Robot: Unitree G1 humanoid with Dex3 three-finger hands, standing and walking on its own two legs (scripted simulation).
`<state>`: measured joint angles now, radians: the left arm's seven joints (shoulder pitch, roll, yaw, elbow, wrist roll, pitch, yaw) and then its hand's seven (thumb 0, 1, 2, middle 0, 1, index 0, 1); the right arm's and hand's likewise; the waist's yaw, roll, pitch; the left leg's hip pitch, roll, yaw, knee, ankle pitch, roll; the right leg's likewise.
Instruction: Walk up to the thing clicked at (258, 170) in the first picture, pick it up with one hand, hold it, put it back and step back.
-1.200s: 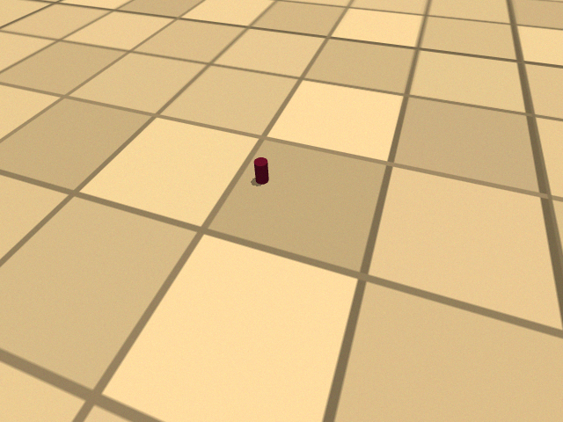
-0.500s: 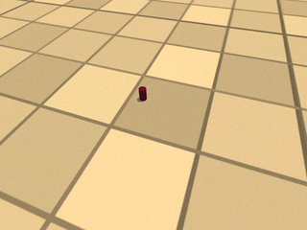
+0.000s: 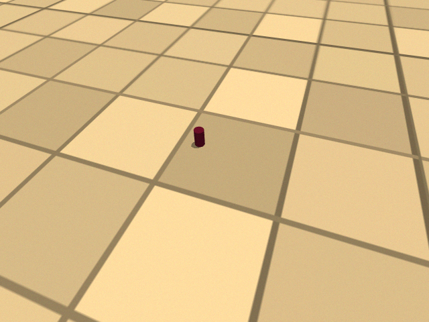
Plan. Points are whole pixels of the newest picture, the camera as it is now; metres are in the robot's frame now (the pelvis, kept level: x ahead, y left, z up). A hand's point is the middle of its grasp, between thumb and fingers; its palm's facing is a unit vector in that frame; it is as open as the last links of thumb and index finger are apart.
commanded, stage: walk up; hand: left
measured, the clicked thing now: (199, 137) +1.37 +0.13 -0.72
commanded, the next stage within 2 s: none
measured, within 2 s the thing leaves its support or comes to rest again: neither
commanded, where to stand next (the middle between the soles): +1.04 -0.08 m, yaw -4 degrees
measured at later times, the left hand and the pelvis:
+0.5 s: hand (117, 320) +0.17 +0.23 -0.14, palm faces -0.02 -0.91 -0.41, open 7.4 cm; pelvis +0.15 -0.06 -0.01, yaw -2 degrees
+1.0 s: hand (160, 192) +0.49 +0.18 -0.13, palm faces -0.14 -0.90 -0.41, open 7.4 cm; pelvis +0.38 -0.10 -0.02, yaw -6 degrees
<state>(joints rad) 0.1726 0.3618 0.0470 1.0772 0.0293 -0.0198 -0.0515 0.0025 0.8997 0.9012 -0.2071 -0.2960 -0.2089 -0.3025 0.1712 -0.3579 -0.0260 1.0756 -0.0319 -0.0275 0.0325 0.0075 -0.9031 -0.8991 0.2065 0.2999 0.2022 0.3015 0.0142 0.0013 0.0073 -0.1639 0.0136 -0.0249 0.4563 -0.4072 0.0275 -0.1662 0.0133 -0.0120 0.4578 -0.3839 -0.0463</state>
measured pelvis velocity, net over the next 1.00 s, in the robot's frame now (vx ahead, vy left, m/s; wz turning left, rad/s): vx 0.38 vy -0.10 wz -0.10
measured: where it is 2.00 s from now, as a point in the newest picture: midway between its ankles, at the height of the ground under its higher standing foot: (241, 215)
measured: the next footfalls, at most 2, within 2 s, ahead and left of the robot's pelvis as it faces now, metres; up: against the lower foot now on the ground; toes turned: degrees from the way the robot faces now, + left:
left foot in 0.60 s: +0.39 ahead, +0.04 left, +0.00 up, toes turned +0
right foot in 1.02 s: +0.53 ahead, -0.25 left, +0.00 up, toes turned -9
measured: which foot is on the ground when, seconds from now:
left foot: down 0.00-0.22, up 0.24-0.58, down 0.60-1.00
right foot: down 0.00-0.60, up 0.62-1.00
